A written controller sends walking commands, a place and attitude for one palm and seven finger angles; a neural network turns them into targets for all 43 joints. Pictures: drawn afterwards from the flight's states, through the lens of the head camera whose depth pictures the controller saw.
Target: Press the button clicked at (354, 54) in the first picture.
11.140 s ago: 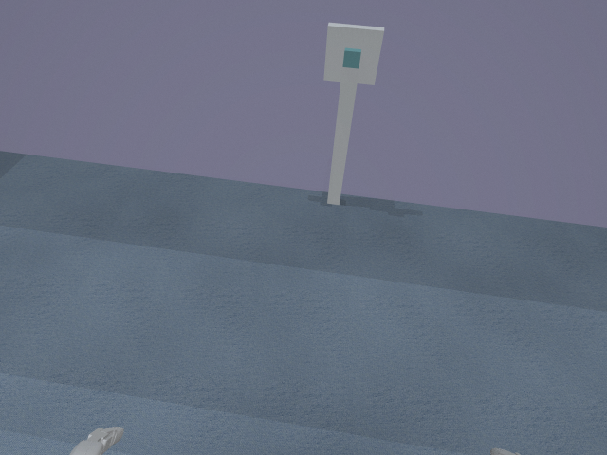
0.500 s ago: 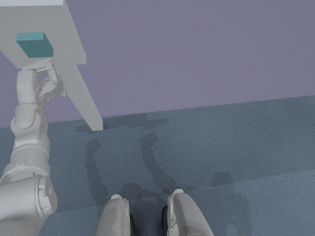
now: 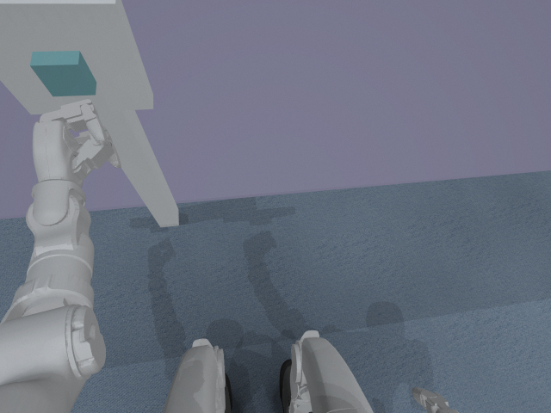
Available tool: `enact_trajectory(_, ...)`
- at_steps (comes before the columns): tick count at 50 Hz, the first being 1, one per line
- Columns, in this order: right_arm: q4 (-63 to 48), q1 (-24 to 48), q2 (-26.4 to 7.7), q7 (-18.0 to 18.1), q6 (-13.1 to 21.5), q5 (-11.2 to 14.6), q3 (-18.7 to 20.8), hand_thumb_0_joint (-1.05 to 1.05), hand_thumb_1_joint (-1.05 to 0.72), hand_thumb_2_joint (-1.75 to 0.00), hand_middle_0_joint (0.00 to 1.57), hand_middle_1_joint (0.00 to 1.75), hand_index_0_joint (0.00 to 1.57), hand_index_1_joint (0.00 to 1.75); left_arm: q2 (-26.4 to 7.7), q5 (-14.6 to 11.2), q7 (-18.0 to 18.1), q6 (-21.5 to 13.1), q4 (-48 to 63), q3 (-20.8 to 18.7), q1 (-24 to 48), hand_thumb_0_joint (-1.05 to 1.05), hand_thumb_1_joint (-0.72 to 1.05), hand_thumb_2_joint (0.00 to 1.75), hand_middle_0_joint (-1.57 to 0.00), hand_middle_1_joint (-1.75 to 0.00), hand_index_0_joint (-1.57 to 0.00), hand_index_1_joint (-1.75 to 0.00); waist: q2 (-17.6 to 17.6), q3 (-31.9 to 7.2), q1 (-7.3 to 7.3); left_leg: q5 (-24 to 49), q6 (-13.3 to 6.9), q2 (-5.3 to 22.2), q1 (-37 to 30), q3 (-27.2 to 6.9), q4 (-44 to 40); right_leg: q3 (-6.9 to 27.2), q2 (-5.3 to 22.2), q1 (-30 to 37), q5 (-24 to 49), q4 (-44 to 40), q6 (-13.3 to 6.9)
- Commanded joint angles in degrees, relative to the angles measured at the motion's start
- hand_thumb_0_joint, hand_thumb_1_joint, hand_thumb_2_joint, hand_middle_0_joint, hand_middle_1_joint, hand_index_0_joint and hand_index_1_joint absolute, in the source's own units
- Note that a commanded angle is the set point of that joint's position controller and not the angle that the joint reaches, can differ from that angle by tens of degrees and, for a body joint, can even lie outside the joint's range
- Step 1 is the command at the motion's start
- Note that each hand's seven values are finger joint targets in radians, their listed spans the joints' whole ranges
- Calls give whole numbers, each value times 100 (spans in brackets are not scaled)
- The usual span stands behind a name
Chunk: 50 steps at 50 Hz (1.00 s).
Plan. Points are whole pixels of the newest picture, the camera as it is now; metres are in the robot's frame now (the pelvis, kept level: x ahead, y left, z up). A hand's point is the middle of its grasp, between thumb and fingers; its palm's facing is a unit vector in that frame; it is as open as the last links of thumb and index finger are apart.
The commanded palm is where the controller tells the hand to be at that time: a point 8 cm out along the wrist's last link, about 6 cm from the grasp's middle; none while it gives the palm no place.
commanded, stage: aim a knuckle at the button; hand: left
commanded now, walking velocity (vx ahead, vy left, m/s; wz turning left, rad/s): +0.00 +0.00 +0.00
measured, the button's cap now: (66, 72) +0.56 +0.26 +0.07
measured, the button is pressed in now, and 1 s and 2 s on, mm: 0 0 7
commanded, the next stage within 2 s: press the button with the knuckle in 0.24 s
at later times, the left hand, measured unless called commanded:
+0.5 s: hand (103, 144) +0.48 +0.21 +0.03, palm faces +0.12 -0.99 -0.02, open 3.1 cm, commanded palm +0.46 +0.25 +0.03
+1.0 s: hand (105, 122) +0.51 +0.22 +0.03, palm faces +0.12 -0.99 -0.02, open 3.2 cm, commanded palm +0.49 +0.25 +0.03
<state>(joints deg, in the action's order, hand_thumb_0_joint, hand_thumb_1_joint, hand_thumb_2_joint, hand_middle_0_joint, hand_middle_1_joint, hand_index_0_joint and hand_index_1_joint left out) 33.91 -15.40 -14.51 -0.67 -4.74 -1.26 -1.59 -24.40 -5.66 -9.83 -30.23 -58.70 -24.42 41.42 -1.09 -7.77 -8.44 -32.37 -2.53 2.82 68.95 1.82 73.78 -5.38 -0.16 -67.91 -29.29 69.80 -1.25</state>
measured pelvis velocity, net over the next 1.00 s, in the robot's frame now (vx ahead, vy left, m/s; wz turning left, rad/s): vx -0.01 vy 0.00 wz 0.00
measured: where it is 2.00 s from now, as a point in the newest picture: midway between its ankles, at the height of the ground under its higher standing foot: outside the picture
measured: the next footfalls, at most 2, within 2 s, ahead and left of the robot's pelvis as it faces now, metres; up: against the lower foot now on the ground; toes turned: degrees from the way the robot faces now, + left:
none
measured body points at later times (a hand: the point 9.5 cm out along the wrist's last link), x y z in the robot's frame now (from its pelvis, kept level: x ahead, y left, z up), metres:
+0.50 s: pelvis +0.00 +0.00 +0.00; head +0.16 +0.03 +0.42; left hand +0.46 +0.27 +0.03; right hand +0.06 -0.27 -0.11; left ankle +0.01 +0.09 -0.62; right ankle +0.03 -0.11 -0.62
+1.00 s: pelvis -0.01 +0.00 +0.00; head +0.17 +0.03 +0.41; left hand +0.50 +0.27 +0.03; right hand +0.01 -0.26 -0.11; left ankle +0.01 +0.09 -0.62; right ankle +0.03 -0.11 -0.62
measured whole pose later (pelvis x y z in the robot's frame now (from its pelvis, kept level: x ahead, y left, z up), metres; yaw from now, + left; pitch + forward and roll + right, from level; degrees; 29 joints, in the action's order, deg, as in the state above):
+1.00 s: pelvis -0.01 +0.00 +0.00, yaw +0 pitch +29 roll -4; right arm 35.8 -18.7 -14.5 -0.6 -5.3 -1.6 -2.7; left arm -29.4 -4.5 -10.7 -28.7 -64.6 -25.9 49.3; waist -1.7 -7.2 -10.5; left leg -32.0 -2.5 3.0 71.4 0.8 74.6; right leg -6.2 -0.5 -69.6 -28.6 69.6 -1.3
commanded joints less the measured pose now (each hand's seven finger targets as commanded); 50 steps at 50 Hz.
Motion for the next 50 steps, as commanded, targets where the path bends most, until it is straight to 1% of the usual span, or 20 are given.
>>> enact_trajectory(1,-252,-897,-1010,76,25,9,367,0,-90,-90,20,30,20,30,-1310,-114,-55,-334,1253,-10,1903,0,90,90,-130,-150,-130,-150,-673,-3085,21,2654,119,-115,-2321,-533,-851,374,-137,1621,1983,-737,34)
enact_trajectory(2,-243,-932,-1032,91,22,15,373,0,-90,-90,20,30,20,30,-1395,-157,-87,-290,1250,-96,1868,0,90,90,-130,-150,-130,-150,-519,-3102,21,2590,98,-117,-2234,-519,-842,388,-142,1732,1994,-751,45)
enact_trajectory(3,-234,-930,-1023,103,37,17,369,0,-90,-90,20,30,20,30,-1290,-190,-138,-276,1265,1,1927,0,90,90,-130,-150,-130,-150,-580,-3101,-30,2623,90,-126,-2259,-540,-847,386,-138,1703,2032,-757,37)
enact_trajectory(4,-207,-940,-1052,115,43,26,389,0,-90,-90,20,30,20,30,-1411,-228,-167,-285,1392,-105,1938,0,90,90,-130,-150,-130,-150,-649,-3183,14,2706,110,-111,-2392,-545,-858,376,-133,1681,2050,-764,34)
enact_trajectory(6,-206,-925,-1018,119,62,35,405,0,-90,-90,20,30,20,30,-1218,-302,-236,-297,1703,44,1816,0,90,90,-130,-150,-130,-150,-831,-3423,60,2975,129,-106,-2703,-557,-886,363,-142,1717,2184,-786,21)
enact_trajectory(10,-133,-943,-994,99,82,56,420,0,-90,-90,20,30,20,30,-964,-360,-266,-219,1625,202,1502,0,90,90,-130,-150,-130,-150,-705,-3112,41,3045,138,-88,-2752,-579,-943,305,-151,1599,2125,-868,24)
enact_trajectory(13,-86,-935,-996,108,87,57,398,0,-90,-90,20,30,20,30,-902,-299,-201,-132,1145,249,1587,0,90,90,-130,-150,-130,-150,-490,-2506,-71,2497,106,-114,-2293,-568,-974,299,-141,1413,1798,-900,25)
enact_trajectory(16,-141,-925,-1012,126,99,33,385,0,-90,-90,20,30,20,30,-1274,-241,-93,-231,1187,-41,1729,0,90,90,-130,-150,-130,-150,-434,-2591,18,2365,102,-144,-2122,-532,-967,345,-131,1573,1747,-852,23)
enact_trajectory(19,-136,-881,-989,113,123,-11,383,0,-90,-90,20,30,20,30,-1349,-157,-8,-476,1539,-28,2150,0,90,90,-130,-150,-130,-150,-997,-3026,36,2687,161,-120,-2605,-572,-892,341,-138,1335,1804,-740,-6)
enact_trajectory(22,-75,-889,-1015,108,130,-29,384,0,-90,-90,20,30,20,30,-1358,-112,21,-551,1358,10,2310,0,90,90,-130,-150,-130,-150,-871,-3008,-69,2660,173,-93,-2618,-628,-841,321,-159,1240,1727,-727,3)
enact_trajectory(25,-31,-936,-1046,113,104,-16,354,0,-90,-90,20,30,20,30,-1293,-66,-18,-371,755,93,2406,0,90,90,-130,-150,-130,-150,-688,-2738,-181,2310,138,-111,-2294,-635,-825,304,-158,1144,1507,-742,19)
enact_trajectory(26,-60,-969,-1092,127,86,-15,344,0,-90,-90,20,30,20,30,-1447,-44,-32,-300,644,7,2407,0,90,90,-130,-150,-130,-150,-624,-2666,-165,2197,135,-112,-2171,-649,-853,296,-154,1165,1432,-743,14)
enact_trajectory(28,-78,-998,-1108,141,74,-22,342,0,-90,-90,20,30,20,30,-1387,-33,-63,-227,656,97,2642,0,90,90,-130,-150,-130,-150,-865,-2823,-204,2318,135,-108,-2365,-702,-854,277,-139,1005,1437,-706,-6)
enact_trajectory(31,-119,-1057,-1128,127,54,-40,356,0,-90,-90,20,30,20,30,-1620,-94,-77,-244,943,-136,2585,0,90,90,-130,-150,-130,-150,-953,-3390,-72,2816,164,-86,-2662,-702,-771,290,-151,1176,1771,-651,-4)
enact_trajectory(34,-109,-1096,-1086,106,44,-38,342,0,-90,-90,20,30,20,30,-1585,-112,-95,-271,1028,-107,2652,0,90,90,-130,-150,-130,-150,-933,-3394,-114,2984,157,-75,-2646,-701,-761,289,-154,1264,1939,-654,16)
enact_trajectory(38,-89,-1167,-1096,104,1,-41,303,0,-90,-90,20,30,20,30,-1721,-33,-53,-142,586,-195,2700,0,90,90,-130,-150,-130,-150,-682,-2890,-184,2502,100,-88,-2135,-675,-794,297,-161,1268,1691,-707,24)
enact_trajectory(42,-91,-1209,-1090,103,10,-51,303,0,-90,-90,20,30,20,30,-1778,-17,-31,-187,769,-201,2932,0,90,90,-130,-150,-130,-150,-788,-3121,-222,2509,90,-86,-2225,-641,-764,338,-171,1290,1704,-739,34)
enact_trajectory(43,-74,-1237,-1105,106,13,-64,305,0,-90,-90,20,30,20,30,-1935,-9,-16,-237,799,-324,2963,0,90,90,-130,-150,-130,-150,-865,-3168,-187,2624,102,-77,-2291,-669,-755,327,-172,1282,1764,-692,13)
enact_trajectory(47,-26,-1296,-1115,92,-6,-76,289,0,-90,-90,20,30,20,30,-1941,51,-39,-222,614,-250,3142,0,90,90,-130,-150,-130,-150,-895,-3039,-280,2526,92,-65,-2232,-674,-724,332,-184,1174,1662,-729,24)
enact_trajectory(50,14,-1330,-1143,102,-12,-86,298,0,-90,-90,20,30,20,30,-1981,62,-40,-228,669,-235,3434,0,90,90,-130,-150,-130,-150,-1079,-3184,-339,2571,109,-48,-2403,-734,-691,313,-184,977,1597,-703,20)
